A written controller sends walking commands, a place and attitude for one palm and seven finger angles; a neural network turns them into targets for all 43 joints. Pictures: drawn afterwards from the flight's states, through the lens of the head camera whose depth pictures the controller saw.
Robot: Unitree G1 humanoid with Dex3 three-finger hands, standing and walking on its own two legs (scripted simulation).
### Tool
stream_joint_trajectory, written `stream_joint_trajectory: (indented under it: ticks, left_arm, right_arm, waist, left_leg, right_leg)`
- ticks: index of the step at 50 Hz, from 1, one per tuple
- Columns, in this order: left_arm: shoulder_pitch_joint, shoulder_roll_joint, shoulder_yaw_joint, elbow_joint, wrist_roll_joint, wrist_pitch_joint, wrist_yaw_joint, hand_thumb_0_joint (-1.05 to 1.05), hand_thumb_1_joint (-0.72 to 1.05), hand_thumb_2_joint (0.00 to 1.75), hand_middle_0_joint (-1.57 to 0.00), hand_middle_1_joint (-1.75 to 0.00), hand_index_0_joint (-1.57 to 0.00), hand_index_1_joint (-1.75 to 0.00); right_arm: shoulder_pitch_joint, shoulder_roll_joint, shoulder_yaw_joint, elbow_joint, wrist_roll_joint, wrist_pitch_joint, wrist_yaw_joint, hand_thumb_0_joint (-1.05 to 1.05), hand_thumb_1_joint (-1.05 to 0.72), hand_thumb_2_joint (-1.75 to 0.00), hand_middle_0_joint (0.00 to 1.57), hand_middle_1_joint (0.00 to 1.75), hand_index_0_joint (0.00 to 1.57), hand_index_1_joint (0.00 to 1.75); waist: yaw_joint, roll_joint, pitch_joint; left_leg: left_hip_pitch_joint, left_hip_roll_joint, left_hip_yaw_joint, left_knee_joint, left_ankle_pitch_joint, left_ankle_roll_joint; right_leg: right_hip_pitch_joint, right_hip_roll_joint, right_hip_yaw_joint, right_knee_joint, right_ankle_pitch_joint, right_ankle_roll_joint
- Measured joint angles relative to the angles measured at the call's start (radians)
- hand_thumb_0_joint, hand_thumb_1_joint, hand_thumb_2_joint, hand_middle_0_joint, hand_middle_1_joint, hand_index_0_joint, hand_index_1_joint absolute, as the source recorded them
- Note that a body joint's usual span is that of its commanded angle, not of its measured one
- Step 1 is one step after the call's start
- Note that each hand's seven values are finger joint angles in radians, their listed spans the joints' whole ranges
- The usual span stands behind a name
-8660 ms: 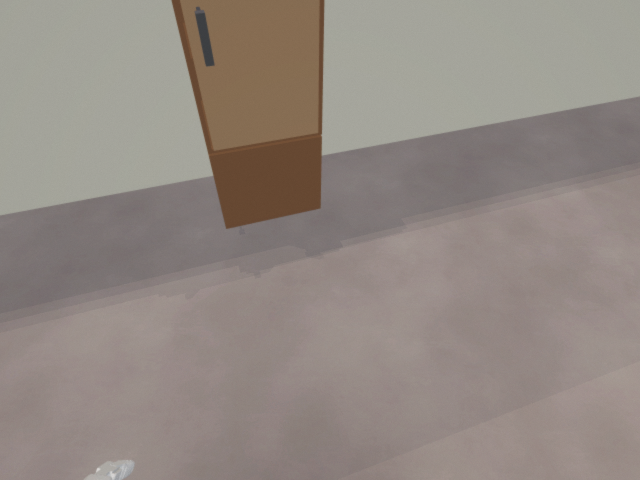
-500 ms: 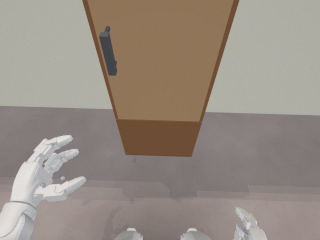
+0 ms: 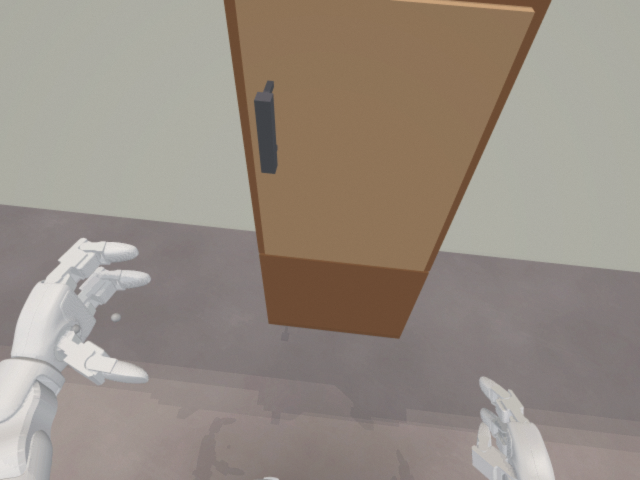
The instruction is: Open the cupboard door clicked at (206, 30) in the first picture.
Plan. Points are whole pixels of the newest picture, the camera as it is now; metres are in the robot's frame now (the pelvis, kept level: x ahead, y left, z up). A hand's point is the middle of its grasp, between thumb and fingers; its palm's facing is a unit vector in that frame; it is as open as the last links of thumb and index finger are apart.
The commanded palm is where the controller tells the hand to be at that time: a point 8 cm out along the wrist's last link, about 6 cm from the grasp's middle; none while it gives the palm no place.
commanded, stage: raise the hand with hooked fingers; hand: left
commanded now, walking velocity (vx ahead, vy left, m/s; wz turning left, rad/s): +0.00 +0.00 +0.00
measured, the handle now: (269, 128) +0.63 +0.14 +0.09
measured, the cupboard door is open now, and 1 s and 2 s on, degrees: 0 0 0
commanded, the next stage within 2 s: move the hooked fingers beside the handle in 0.78 s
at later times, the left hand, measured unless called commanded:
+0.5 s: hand (120, 281) +0.30 +0.25 +0.10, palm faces -0.04 -1.00 -0.01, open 14.0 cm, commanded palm +0.27 +0.30 +0.11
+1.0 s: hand (131, 284) +0.30 +0.24 +0.11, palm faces -0.01 -1.00 -0.02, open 14.0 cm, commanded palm +0.28 +0.29 +0.10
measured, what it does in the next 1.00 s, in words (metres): stands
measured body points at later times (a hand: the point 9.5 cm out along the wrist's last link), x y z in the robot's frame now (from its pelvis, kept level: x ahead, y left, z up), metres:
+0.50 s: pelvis +0.00 -0.01 +0.01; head +0.03 -0.01 +0.46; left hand +0.30 +0.31 +0.11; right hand +0.15 -0.27 -0.06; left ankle +0.00 +0.09 -0.70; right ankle +0.01 -0.13 -0.70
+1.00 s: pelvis -0.01 -0.03 +0.01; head +0.02 -0.03 +0.46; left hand +0.29 +0.29 +0.11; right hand +0.15 -0.27 -0.07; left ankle +0.00 +0.09 -0.70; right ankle +0.01 -0.13 -0.70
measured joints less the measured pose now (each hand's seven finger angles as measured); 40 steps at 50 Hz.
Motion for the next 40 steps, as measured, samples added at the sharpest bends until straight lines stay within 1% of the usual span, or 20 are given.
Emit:
stream_joint_trajectory:
  ticks: [2, 4, 9, 12, 14, 17, 20, 24, 28, 35, 40]
  left_arm:
    - [-0.018, 0.004, -0.002, 0.018, 0.007, 0.026, -0.014, -0.01, -0.44, 0.32, -0.29, -1.16, -0.30, -1.16]
    - [-0.034, 0.007, 0.000, 0.028, 0.011, 0.039, -0.027, -0.01, -0.46, 0.32, -0.29, -1.17, -0.30, -1.17]
    - [-0.086, 0.026, 0.038, 0.060, -0.002, 0.024, -0.048, -0.01, -0.49, 0.30, -0.30, -1.19, -0.30, -1.19]
    - [-0.135, 0.045, 0.066, 0.108, -0.011, 0.025, -0.065, -0.01, -0.49, 0.30, -0.30, -1.19, -0.30, -1.19]
    - [-0.162, 0.058, 0.076, 0.137, -0.010, 0.039, -0.079, -0.01, -0.49, 0.30, -0.30, -1.19, -0.30, -1.20]
    - [-0.183, 0.075, 0.077, 0.171, -0.007, 0.059, -0.101, -0.01, -0.50, 0.30, -0.30, -1.19, -0.30, -1.20]
    - [-0.180, 0.078, 0.074, 0.190, -0.015, 0.064, -0.118, -0.01, -0.50, 0.30, -0.30, -1.20, -0.30, -1.20]
    - [-0.162, 0.060, 0.080, 0.191, -0.020, 0.050, -0.115, -0.01, -0.50, 0.30, -0.30, -1.20, -0.30, -1.20]
    - [-0.152, 0.043, 0.088, 0.187, -0.015, 0.025, -0.095, -0.01, -0.50, 0.30, -0.30, -1.20, -0.30, -1.20]
    - [-0.149, 0.036, 0.078, 0.181, -0.003, 0.009, -0.087, -0.01, -0.50, 0.30, -0.30, -1.20, -0.30, -1.20]
    - [-0.152, 0.040, 0.079, 0.196, -0.017, 0.008, -0.098, -0.01, -0.50, 0.30, -0.30, -1.20, -0.30, -1.20]
  right_arm:
    - [-0.003, 0.001, 0.006, 0.002, 0.000, 0.007, -0.001, 0.01, -0.90, -0.90, 0.21, 0.30, 0.20, 0.30]
    - [-0.002, 0.003, 0.010, 0.004, -0.003, 0.014, -0.002, 0.01, -0.90, -0.90, 0.21, 0.30, 0.20, 0.30]
    - [0.010, 0.007, 0.019, 0.024, -0.008, 0.028, -0.009, 0.01, -0.90, -0.90, 0.21, 0.30, 0.20, 0.30]
    - [0.019, 0.003, 0.020, 0.037, -0.004, 0.039, -0.013, 0.01, -0.90, -0.90, 0.21, 0.30, 0.20, 0.30]
    - [0.027, -0.003, 0.017, 0.042, -0.002, 0.045, -0.016, 0.01, -0.90, -0.90, 0.21, 0.30, 0.20, 0.30]
    - [0.038, -0.016, 0.010, 0.044, 0.001, 0.052, -0.018, 0.01, -0.90, -0.90, 0.21, 0.30, 0.20, 0.30]
    - [0.046, -0.026, 0.002, 0.040, 0.002, 0.056, -0.015, 0.01, -0.90, -0.90, 0.21, 0.30, 0.20, 0.30]
    - [0.054, -0.033, -0.008, 0.031, -0.001, 0.058, -0.009, 0.01, -0.90, -0.90, 0.21, 0.30, 0.20, 0.30]
    - [0.057, -0.032, -0.013, 0.027, -0.004, 0.060, -0.007, 0.01, -0.90, -0.90, 0.21, 0.30, 0.20, 0.30]
    - [0.045, -0.026, -0.010, 0.031, -0.001, 0.057, -0.014, 0.01, -0.90, -0.90, 0.21, 0.30, 0.20, 0.30]
    - [0.036, -0.018, -0.002, 0.034, 0.001, 0.054, -0.019, 0.01, -0.90, -0.90, 0.21, 0.30, 0.20, 0.30]
  waist:
    - [0.005, 0.005, 0.004]
    - [0.009, 0.009, 0.010]
    - [0.013, 0.002, 0.018]
    - [0.009, -0.001, 0.022]
    - [0.005, 0.001, 0.024]
    - [-0.002, 0.006, 0.022]
    - [-0.010, 0.006, 0.019]
    - [-0.017, 0.000, 0.020]
    - [-0.017, -0.007, 0.025]
    - [-0.014, -0.001, 0.032]
    - [-0.010, 0.005, 0.025]
  left_leg:
    - [0.008, -0.002, 0.000, -0.011, 0.004, 0.001]
    - [0.018, -0.003, 0.001, -0.022, 0.008, 0.001]
    - [0.042, -0.003, 0.004, -0.050, 0.018, -0.002]
    - [0.051, -0.002, 0.001, -0.063, 0.024, -0.005]
    - [0.058, 0.000, 0.000, -0.071, 0.029, -0.007]
    - [0.067, 0.002, 0.002, -0.087, 0.037, -0.009]
    - [0.073, 0.004, 0.009, -0.100, 0.043, -0.011]
    - [0.076, 0.008, 0.016, -0.109, 0.048, -0.015]
    - [0.077, 0.013, 0.015, -0.108, 0.050, -0.021]
    - [0.079, 0.019, 0.005, -0.104, 0.052, -0.029]
    - [0.086, 0.020, 0.005, -0.108, 0.055, -0.033]
  right_leg:
    - [0.009, -0.002, 0.000, -0.011, 0.004, 0.002]
    - [0.018, -0.002, 0.001, -0.022, 0.008, 0.002]
    - [0.038, -0.001, 0.004, -0.043, 0.015, -0.001]
    - [0.047, 0.001, 0.002, -0.055, 0.020, -0.004]
    - [0.055, 0.003, 0.000, -0.064, 0.025, -0.006]
    - [0.061, 0.005, 0.003, -0.077, 0.032, -0.008]
    - [0.061, 0.007, 0.010, -0.083, 0.037, -0.011]
    - [0.056, 0.012, 0.016, -0.082, 0.040, -0.016]
    - [0.055, 0.016, 0.015, -0.078, 0.039, -0.022]
    - [0.060, 0.022, 0.006, -0.076, 0.040, -0.030]
    - [0.064, 0.023, 0.007, -0.076, 0.040, -0.033]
